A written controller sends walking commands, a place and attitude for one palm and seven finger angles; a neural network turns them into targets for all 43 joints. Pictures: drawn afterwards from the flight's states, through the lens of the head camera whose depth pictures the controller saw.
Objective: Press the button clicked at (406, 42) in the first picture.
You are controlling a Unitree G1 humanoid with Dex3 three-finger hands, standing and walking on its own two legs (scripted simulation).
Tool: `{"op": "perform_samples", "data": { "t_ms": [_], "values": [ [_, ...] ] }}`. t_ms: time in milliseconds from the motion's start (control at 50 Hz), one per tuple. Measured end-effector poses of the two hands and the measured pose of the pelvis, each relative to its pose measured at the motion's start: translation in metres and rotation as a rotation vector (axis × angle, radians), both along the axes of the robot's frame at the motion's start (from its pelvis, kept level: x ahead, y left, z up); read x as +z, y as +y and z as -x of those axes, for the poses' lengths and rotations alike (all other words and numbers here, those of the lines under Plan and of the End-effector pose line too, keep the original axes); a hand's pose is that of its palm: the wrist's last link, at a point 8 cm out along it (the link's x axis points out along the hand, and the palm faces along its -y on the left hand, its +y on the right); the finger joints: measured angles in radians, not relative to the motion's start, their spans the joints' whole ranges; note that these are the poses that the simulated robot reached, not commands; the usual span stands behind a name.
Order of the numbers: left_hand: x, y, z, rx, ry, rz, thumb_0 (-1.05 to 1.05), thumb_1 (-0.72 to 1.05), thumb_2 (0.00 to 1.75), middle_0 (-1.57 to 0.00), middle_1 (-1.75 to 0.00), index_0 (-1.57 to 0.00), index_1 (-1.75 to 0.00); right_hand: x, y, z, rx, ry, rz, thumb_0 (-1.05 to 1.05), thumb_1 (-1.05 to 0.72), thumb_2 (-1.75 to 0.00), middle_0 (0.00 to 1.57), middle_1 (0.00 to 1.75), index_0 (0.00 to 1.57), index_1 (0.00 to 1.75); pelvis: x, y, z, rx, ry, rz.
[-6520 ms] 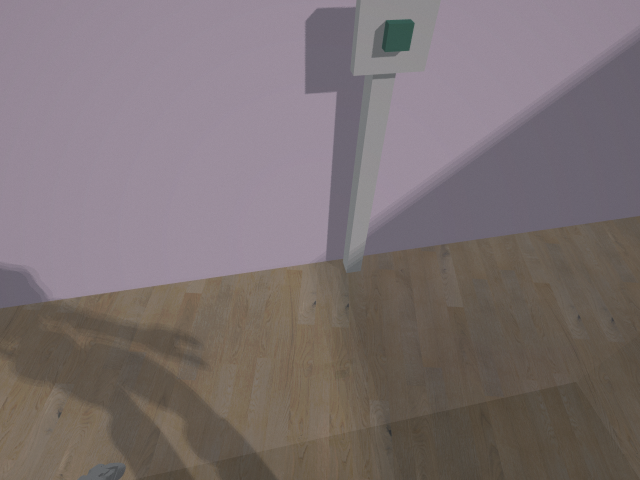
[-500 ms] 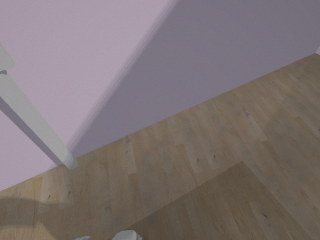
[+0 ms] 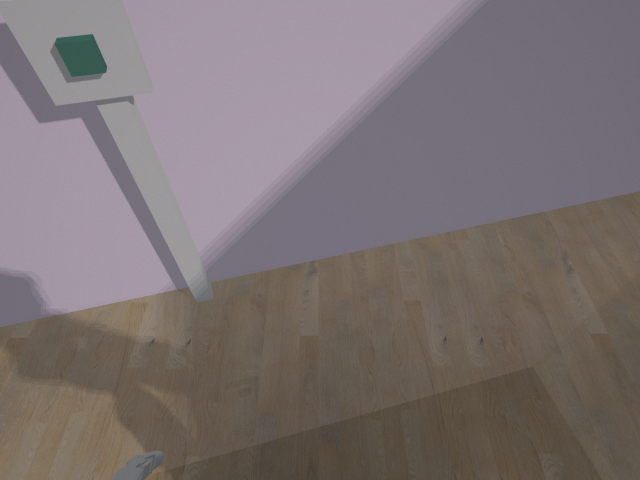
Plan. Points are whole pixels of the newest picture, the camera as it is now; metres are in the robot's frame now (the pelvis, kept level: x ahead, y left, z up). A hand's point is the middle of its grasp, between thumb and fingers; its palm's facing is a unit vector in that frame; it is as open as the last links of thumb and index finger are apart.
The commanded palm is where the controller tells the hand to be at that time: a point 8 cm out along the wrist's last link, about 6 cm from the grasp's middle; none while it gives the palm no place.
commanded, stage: turn to face it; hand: left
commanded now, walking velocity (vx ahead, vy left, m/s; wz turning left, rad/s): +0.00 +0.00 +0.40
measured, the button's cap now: (82, 54) +0.75 +0.44 +0.15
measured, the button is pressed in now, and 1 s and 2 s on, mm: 0 0 0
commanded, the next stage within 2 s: take the last steps up to it in 0.26 s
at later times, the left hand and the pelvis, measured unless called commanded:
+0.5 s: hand out of the picture -0.07 +0.21 -0.18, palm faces +0.27 -0.94 -0.22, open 7.4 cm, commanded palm none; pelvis -0.03 +0.02 +0.00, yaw +11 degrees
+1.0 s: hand out of the picture +0.12 +0.20 -0.16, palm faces +0.24 -0.95 -0.19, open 7.4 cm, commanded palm none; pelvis +0.08 +0.01 +0.00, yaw +13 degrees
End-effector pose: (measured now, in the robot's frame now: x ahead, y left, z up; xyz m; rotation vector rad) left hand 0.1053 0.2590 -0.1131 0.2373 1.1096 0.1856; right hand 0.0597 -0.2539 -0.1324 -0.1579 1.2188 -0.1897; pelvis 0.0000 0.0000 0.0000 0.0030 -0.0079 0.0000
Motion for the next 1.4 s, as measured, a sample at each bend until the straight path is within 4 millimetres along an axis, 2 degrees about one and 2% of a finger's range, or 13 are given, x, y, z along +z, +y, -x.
{"op": "perform_samples", "data": {
  "t_ms": [80, 280, 360, 460, 540, 620, 720, 840, 940, 1020, 1160, 1300, 1400],
  "values": [
    [0.004, -0.019, 0.016, 0.024, -0.037, -0.015, 0.00, 0.91, 0.90, -0.20, -0.29, -0.20, -0.30, -0.013, -0.014, -0.001, 0.025, 0.010, -0.024, 0.00, -0.91, -0.90, 0.20, 0.30, 0.20, 0.29, -0.005, -0.015, 0.007, 0.046, -0.011, -0.006],
    [0.003, -0.036, 0.093, 0.156, 0.060, 0.026, 0.00, 0.91, 0.90, -0.20, -0.29, -0.20, -0.30, -0.001, -0.018, -0.013, 0.131, 0.049, -0.016, 0.00, -0.91, -0.90, 0.20, 0.29, 0.20, 0.29, 0.008, -0.021, 0.017, 0.146, -0.024, -0.034],
    [-0.009, -0.029, 0.129, 0.215, 0.114, 0.054, 0.00, 0.90, 0.90, -0.20, -0.30, -0.20, -0.30, 0.003, -0.004, -0.024, 0.188, 0.054, 0.007, 0.00, -0.91, -0.90, 0.20, 0.29, 0.20, 0.29, 0.006, -0.012, 0.023, 0.175, -0.018, -0.028],
    [-0.034, -0.007, 0.178, 0.298, 0.197, 0.094, 0.00, 0.90, 0.90, -0.20, -0.30, -0.20, -0.30, 0.007, 0.028, -0.041, 0.266, -0.011, 0.046, 0.00, -0.91, -0.90, 0.20, 0.29, 0.20, 0.29, -0.005, 0.010, 0.031, 0.208, -0.016, 0.001],
    [-0.036, 0.007, 0.200, 0.311, 0.276, 0.110, 0.00, 0.91, 0.90, -0.20, -0.29, -0.20, -0.30, 0.016, 0.051, -0.037, 0.282, -0.043, 0.041, 0.00, -0.91, -0.90, 0.20, 0.29, 0.20, 0.29, 0.000, 0.021, 0.030, 0.199, -0.023, 0.008],
    [-0.026, 0.014, 0.194, 0.304, 0.263, 0.123, 0.01, 0.91, 0.90, -0.20, -0.29, -0.20, -0.30, 0.019, 0.066, -0.019, 0.269, -0.002, 0.021, 0.00, -0.91, -0.90, 0.20, 0.29, 0.20, 0.29, 0.010, 0.029, 0.022, 0.214, -0.020, 0.017],
    [-0.020, 0.015, 0.164, 0.291, 0.228, 0.125, 0.01, 0.91, 0.90, -0.20, -0.29, -0.20, -0.30, 0.011, 0.068, 0.010, 0.221, 0.096, 0.000, 0.00, -0.92, -0.90, 0.20, 0.30, 0.20, 0.29, 0.013, 0.034, 0.005, 0.221, -0.015, 0.005],
    [-0.017, 0.005, 0.097, 0.241, 0.176, 0.120, 0.01, 0.91, 0.90, -0.20, -0.29, -0.20, -0.30, -0.002, 0.059, 0.041, 0.147, 0.242, -0.034, 0.00, -0.91, -0.90, 0.20, 0.30, 0.20, 0.29, 0.009, 0.029, -0.025, 0.215, -0.007, -0.015],
    [-0.021, -0.009, 0.028, 0.199, 0.081, 0.097, 0.00, 0.91, 0.90, -0.20, -0.29, -0.20, -0.30, -0.019, 0.043, 0.045, 0.109, 0.354, -0.060, 0.00, -0.91, -0.90, 0.20, 0.30, 0.20, 0.29, -0.005, 0.014, -0.061, 0.214, -0.007, -0.016],
    [-0.015, -0.017, 0.007, 0.261, 0.023, 0.092, -0.01, 0.93, 0.90, -0.20, -0.29, -0.20, -0.30, -0.017, 0.034, 0.008, 0.140, 0.368, -0.057, 0.00, -0.91, -0.90, 0.20, 0.30, 0.20, 0.29, -0.001, 0.008, -0.086, 0.236, -0.016, -0.005],
    [-0.011, -0.018, 0.019, 0.306, 0.148, 0.100, -0.01, 0.94, 0.90, -0.20, -0.29, -0.20, -0.30, -0.004, 0.043, -0.120, 0.201, 0.154, -0.038, 0.00, -0.91, -0.90, 0.20, 0.29, 0.20, 0.29, 0.011, 0.018, -0.130, 0.247, -0.009, 0.003],
    [-0.027, -0.024, 0.039, 0.374, 0.313, 0.204, 0.00, 0.92, 0.90, -0.20, -0.29, -0.20, -0.30, 0.007, 0.094, -0.241, 0.302, -0.009, -0.030, 0.00, -0.91, -0.90, 0.19, 0.29, 0.19, 0.29, 0.007, 0.051, -0.174, 0.251, -0.012, 0.026],
    [-0.049, -0.006, 0.040, 0.420, 0.424, 0.266, 0.00, 0.91, 0.90, -0.20, -0.29, -0.20, -0.30, 0.005, 0.146, -0.310, 0.365, -0.109, -0.006, 0.00, -0.91, -0.90, 0.19, 0.29, 0.20, 0.29, -0.011, 0.090, -0.209, 0.247, -0.022, 0.035]
  ]
}}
